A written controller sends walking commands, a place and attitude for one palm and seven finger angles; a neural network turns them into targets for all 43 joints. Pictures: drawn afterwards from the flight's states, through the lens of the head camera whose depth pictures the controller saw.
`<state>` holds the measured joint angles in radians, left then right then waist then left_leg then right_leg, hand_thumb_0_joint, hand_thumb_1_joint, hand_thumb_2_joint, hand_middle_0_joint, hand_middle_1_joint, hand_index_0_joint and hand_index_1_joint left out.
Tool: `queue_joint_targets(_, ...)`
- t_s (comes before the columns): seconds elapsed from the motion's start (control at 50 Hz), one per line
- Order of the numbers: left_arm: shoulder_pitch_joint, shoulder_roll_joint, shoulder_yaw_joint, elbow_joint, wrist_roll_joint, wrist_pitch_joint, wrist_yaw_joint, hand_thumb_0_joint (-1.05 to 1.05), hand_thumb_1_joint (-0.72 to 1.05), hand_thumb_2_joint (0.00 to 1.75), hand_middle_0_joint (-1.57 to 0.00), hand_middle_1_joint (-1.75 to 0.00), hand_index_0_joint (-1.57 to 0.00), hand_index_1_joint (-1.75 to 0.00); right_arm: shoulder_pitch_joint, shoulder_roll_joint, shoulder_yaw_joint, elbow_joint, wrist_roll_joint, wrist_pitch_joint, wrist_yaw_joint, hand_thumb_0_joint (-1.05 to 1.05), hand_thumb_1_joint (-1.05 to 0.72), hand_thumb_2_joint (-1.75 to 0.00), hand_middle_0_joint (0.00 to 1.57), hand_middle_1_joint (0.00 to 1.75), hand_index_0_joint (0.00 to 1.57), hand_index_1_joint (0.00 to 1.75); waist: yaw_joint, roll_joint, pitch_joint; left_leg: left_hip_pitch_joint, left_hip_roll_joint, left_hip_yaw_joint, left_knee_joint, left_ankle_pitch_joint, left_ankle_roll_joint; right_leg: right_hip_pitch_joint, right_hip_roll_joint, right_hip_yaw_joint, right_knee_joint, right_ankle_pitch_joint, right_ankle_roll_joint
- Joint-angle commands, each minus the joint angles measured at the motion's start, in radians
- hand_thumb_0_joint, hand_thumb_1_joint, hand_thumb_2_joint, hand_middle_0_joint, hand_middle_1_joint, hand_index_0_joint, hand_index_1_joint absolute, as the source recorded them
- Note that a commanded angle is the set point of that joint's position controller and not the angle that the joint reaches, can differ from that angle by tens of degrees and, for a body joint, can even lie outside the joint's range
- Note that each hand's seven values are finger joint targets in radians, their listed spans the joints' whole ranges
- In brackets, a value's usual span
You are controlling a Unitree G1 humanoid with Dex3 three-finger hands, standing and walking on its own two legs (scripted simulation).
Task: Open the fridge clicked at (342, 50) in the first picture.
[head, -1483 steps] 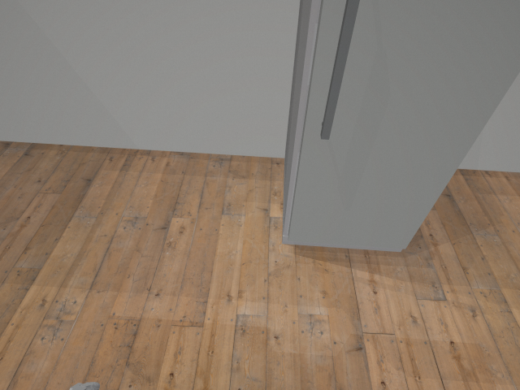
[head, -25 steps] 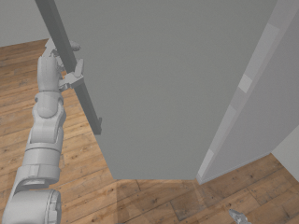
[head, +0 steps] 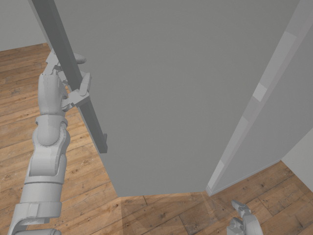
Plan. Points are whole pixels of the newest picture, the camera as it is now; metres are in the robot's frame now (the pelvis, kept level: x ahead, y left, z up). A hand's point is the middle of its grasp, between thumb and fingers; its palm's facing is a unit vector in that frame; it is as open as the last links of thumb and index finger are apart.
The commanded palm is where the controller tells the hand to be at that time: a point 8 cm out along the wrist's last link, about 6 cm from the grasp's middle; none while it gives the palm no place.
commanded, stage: loosen the grip on the handle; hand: left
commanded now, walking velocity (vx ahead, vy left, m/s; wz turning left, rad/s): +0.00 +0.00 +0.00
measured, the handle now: (83, 87) +0.40 +0.19 +0.18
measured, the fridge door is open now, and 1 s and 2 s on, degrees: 70 67 67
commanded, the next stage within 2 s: slip the hand off the handle in 0.58 s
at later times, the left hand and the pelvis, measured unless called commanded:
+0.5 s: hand (83, 91) +0.37 +0.18 +0.20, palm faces +0.18 -0.97 -0.16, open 13.7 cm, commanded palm +0.33 +0.23 +0.20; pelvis +0.00 -0.01 +0.00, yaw +2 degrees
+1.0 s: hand (60, 95) +0.37 +0.23 +0.19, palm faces +0.24 -0.96 -0.15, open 14.7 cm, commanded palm +0.33 +0.27 +0.20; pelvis +0.02 +0.01 +0.00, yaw +2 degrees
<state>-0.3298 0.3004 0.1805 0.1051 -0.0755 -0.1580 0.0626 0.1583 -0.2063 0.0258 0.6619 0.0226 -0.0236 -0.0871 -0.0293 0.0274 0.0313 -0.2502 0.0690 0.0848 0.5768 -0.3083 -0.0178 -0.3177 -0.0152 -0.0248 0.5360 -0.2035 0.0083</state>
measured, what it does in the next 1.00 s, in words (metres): stands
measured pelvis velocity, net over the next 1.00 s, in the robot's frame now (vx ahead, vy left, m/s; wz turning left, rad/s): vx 0.02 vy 0.01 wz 0.03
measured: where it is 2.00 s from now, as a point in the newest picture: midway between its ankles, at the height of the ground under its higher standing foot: outside the picture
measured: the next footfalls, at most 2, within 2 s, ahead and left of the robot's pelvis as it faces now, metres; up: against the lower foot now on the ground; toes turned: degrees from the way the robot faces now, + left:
none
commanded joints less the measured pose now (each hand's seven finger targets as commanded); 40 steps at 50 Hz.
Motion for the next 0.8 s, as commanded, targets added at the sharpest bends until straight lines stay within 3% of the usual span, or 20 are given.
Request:
queue_joint_targets(0.0,-0.769,0.232,0.11,0.352,0.121,0.034,-0.073,0.0,0.78,0.84,-0.45,-1.4,-0.45,-1.4,-0.036,-0.107,-0.07,-0.135,-0.022,-0.152,0.038,0.0,-0.9,-0.9,0.2,0.3,0.2,0.3,-0.035,-0.173,-0.4,0.006,-0.063,-0.028,-0.226,0.372,0.028,0.213,0.017,-0.021,0.002,0.319,-0.069)
queue_joint_targets(0.02,-0.544,0.118,0.068,0.17,0.013,0.035,-0.112,0.0,0.66,0.78,-0.45,-1.4,-0.45,-1.4,0.07,-0.158,-0.1,-0.16,0.032,-0.181,0.059,0.0,-0.9,-0.9,0.2,0.3,0.2,0.3,0.036,0.092,-0.49,0.184,-0.035,-0.014,-0.176,0.457,-0.034,0.19,0.007,-0.059,0.008,0.23,-0.074)
queue_joint_targets(0.04,-0.476,0.089,0.092,0.144,-0.027,0.009,-0.123,0.0,0.54,0.73,-0.45,-1.4,-0.45,-1.4,0.019,-0.141,-0.076,-0.14,0.03,-0.181,0.044,0.0,-0.9,-0.9,0.2,0.3,0.2,0.3,0.055,0.212,-0.403,0.224,-0.04,-0.012,-0.122,0.442,-0.037,0.124,0.001,-0.042,-0.024,0.211,-0.055)
queue_joint_targets(0.06,-0.493,0.148,0.147,0.063,-0.061,-0.033,-0.103,0.0,0.42,0.67,-0.45,-1.4,-0.45,-1.4,0.02,-0.15,-0.068,-0.132,0.012,-0.177,0.044,0.0,-0.9,-0.9,0.2,0.3,0.2,0.3,0.055,0.175,-0.361,0.179,-0.05,-0.019,-0.125,0.338,-0.026,0.128,0.001,-0.033,-0.056,0.184,-0.045)
queue_joint_targets(0.1,-0.497,0.064,0.045,0.009,-0.031,-0.111,-0.062,0.0,0.17,0.55,-0.45,-1.4,-0.45,-1.4,-0.014,-0.141,-0.056,-0.157,0.003,-0.189,0.062,0.0,-0.9,-0.9,0.2,0.3,0.2,0.3,0.036,0.01,-0.281,0.075,-0.045,-0.032,-0.137,0.2,0.001,0.091,0.008,-0.031,-0.06,0.089,-0.037)
queue_joint_targets(0.14,-0.467,0.08,0.035,0.037,0.01,-0.169,-0.03,0.0,-0.07,0.43,-0.45,-1.4,-0.45,-1.4,-0.009,-0.153,-0.06,-0.164,0.0,-0.19,0.075,0.0,-0.9,-0.9,0.2,0.3,0.2,0.3,0.033,-0.123,-0.229,0.011,-0.035,-0.044,-0.143,0.109,0.015,0.059,0.013,-0.031,-0.059,-0.001,-0.032)
queue_joint_targets(0.22,-0.554,0.143,0.018,0.021,0.057,-0.236,-0.013,0.0,-0.55,0.2,-0.42,-1.37,-0.42,-1.37,-0.024,-0.155,-0.056,-0.176,0.0,-0.195,0.076,0.0,-0.9,-0.9,0.2,0.3,0.2,0.3,0.029,-0.047,-0.22,-0.031,-0.053,-0.026,-0.126,-0.017,0.032,0.032,0.002,0.014,-0.071,-0.122,-0.032)
queue_joint_targets(0.28,-0.573,0.171,0.005,0.053,0.067,-0.225,-0.027,0.0,-0.55,0.2,-0.38,-1.32,-0.38,-1.32,-0.011,-0.156,-0.054,-0.17,0.004,-0.197,0.063,0.0,-0.9,-0.9,0.2,0.3,0.2,0.3,0.02,-0.028,-0.229,-0.053,-0.066,-0.013,-0.11,-0.029,0.04,0.05,-0.005,0.042,-0.097,-0.147,-0.028)
queue_joint_targets(0.3,-0.582,0.192,0.024,0.068,0.058,-0.218,-0.031,0.0,-0.55,0.2,-0.37,-1.3,-0.37,-1.3,-0.003,-0.159,-0.055,-0.162,0.006,-0.194,0.056,0.0,-0.9,-0.9,0.2,0.3,0.2,0.3,0.015,-0.055,-0.226,-0.063,-0.067,-0.014,-0.11,-0.032,0.04,0.061,-0.007,0.047,-0.109,-0.161,-0.026)
queue_joint_targets(0.32,-0.586,0.206,0.043,0.071,0.044,-0.212,-0.036,0.0,-0.55,0.2,-0.36,-1.28,-0.36,-1.28,-0.005,-0.163,-0.054,-0.153,0.008,-0.189,0.05,0.0,-0.9,-0.9,0.2,0.3,0.2,0.3,0.018,-0.024,-0.23,-0.056,-0.068,-0.016,-0.115,-0.036,0.038,0.067,-0.008,0.05,-0.117,-0.171,-0.027)
queue_joint_targets(0.36,-0.597,0.178,0.03,0.047,0.01,-0.207,-0.045,0.0,-0.55,0.2,-0.33,-1.25,-0.33,-1.25,-0.001,-0.156,-0.055,-0.145,0.01,-0.191,0.041,0.0,-0.9,-0.9,0.2,0.3,0.2,0.3,0.014,-0.039,-0.259,-0.041,-0.068,-0.015,-0.107,0.007,0.038,0.093,-0.008,0.052,-0.12,-0.129,-0.024)
queue_joint_targets(0.38,-0.496,0.198,0.079,0.048,-0.004,-0.201,-0.05,0.0,-0.55,0.2,-0.32,-1.23,-0.32,-1.23,0.006,-0.157,-0.059,-0.14,0.007,-0.192,0.04,0.0,-0.9,-0.9,0.2,0.3,0.2,0.3,0.042,-0.046,-0.279,-0.039,-0.069,-0.016,-0.107,0.048,0.038,0.131,-0.008,0.049,-0.112,-0.079,-0.026)
queue_joint_targets(0.46,-0.433,0.19,0.099,0.024,-0.042,-0.183,-0.063,0.0,-0.55,0.2,-0.26,-1.17,-0.26,-1.17,0.009,-0.161,-0.056,-0.128,0.005,-0.184,0.037,0.0,-0.9,-0.9,0.2,0.3,0.2,0.3,0.046,-0.096,-0.28,-0.054,-0.073,-0.015,-0.103,0.113,0.038,0.163,-0.013,0.042,-0.098,0.028,-0.017)
queue_joint_targets(0.52,-0.406,0.222,0.142,-0.01,-0.038,-0.186,-0.055,0.0,-0.55,0.2,-0.25,-1.15,-0.25,-1.15,0.014,-0.164,-0.061,-0.124,-0.001,-0.176,0.038,0.0,-0.9,-0.9,0.2,0.3,0.2,0.3,0.059,-0.061,-0.3,-0.041,-0.073,-0.018,-0.1,0.156,0.036,0.17,-0.01,0.026,-0.073,0.088,-0.02)
queue_joint_targets(0.56,-0.4,0.154,0.08,-0.061,-0.031,-0.193,-0.052,0.0,-0.55,0.2,-0.25,-1.15,-0.25,-1.15,0.02,-0.153,-0.062,-0.134,-0.002,-0.18,0.045,0.0,-0.9,-0.9,0.2,0.3,0.2,0.3,0.054,-0.042,-0.32,-0.018,-0.072,-0.017,-0.097,0.183,0.036,0.156,-0.004,0.014,-0.058,0.122,-0.021)
queue_joint_targets(0.62,-0.374,0.184,0.107,-0.08,-0.014,-0.201,-0.041,0.0,-0.55,0.2,-0.25,-1.15,-0.25,-1.15,0.03,-0.16,-0.065,-0.132,-0.009,-0.175,0.046,0.0,-0.9,-0.9,0.2,0.3,0.2,0.3,0.056,-0.061,-0.328,-0.013,-0.068,-0.022,-0.092,0.214,0.037,0.159,0.001,0.005,-0.041,0.164,-0.02)
queue_joint_targets(0.64,-0.396,0.15,0.067,-0.113,-0.008,-0.208,-0.044,0.0,-0.55,0.2,-0.25,-1.15,-0.25,-1.15,0.028,-0.156,-0.064,-0.139,-0.009,-0.177,0.048,0.0,-0.9,-0.9,0.2,0.3,0.2,0.3,0.049,-0.036,-0.344,-0.001,-0.07,-0.02,-0.089,0.225,0.039,0.152,0.002,0.005,-0.035,0.177,-0.02)
queue_joint_targets(0.66,-0.37,0.203,0.123,-0.034,0.0,-0.207,-0.037,0.0,-0.55,0.2,-0.25,-1.15,-0.25,-1.15,0.05,-0.161,-0.068,-0.12,-0.011,-0.171,0.044,0.0,-0.9,-0.9,0.2,0.3,0.2,0.3,0.045,-0.073,-0.313,-0.022,-0.065,-0.023,-0.081,0.22,0.036,0.136,0.005,0.004,-0.032,0.175,-0.02)
queue_joint_targets(0.68,-0.352,0.169,0.091,-0.036,0.001,-0.209,-0.046,0.0,-0.55,0.2,-0.25,-1.15,-0.25,-1.15,0.043,-0.16,-0.064,-0.13,-0.01,-0.167,0.046,0.0,-0.9,-0.9,0.2,0.3,0.2,0.3,0.049,-0.062,-0.302,-0.031,-0.068,-0.024,-0.084,0.207,0.035,0.128,0.005,0.0,-0.031,0.162,-0.02)
queue_joint_targets(0.78,-0.358,0.202,0.131,-0.056,-0.018,-0.216,-0.069,0.0,-0.55,0.2,-0.25,-1.15,-0.25,-1.15,0.027,-0.156,-0.061,-0.142,-0.007,-0.154,0.038,0.0,-0.9,-0.9,0.2,0.3,0.2,0.3,0.057,-0.04,-0.316,-0.015,-0.066,-0.026,-0.081,0.219,0.034,0.135,0.009,-0.002,-0.023,0.172,-0.026)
